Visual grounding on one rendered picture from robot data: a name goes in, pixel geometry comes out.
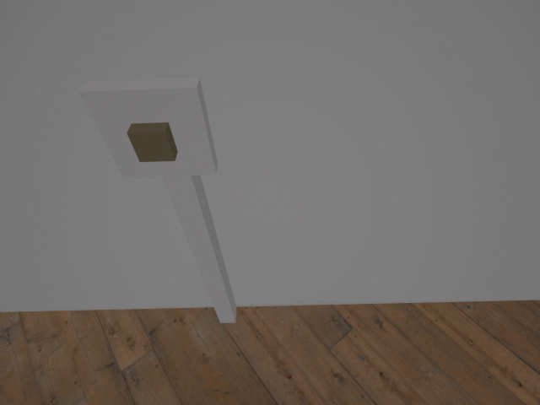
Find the button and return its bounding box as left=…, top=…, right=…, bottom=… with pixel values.
left=127, top=122, right=178, bottom=162

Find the panel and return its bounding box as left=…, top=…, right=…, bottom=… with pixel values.
left=79, top=78, right=236, bottom=323

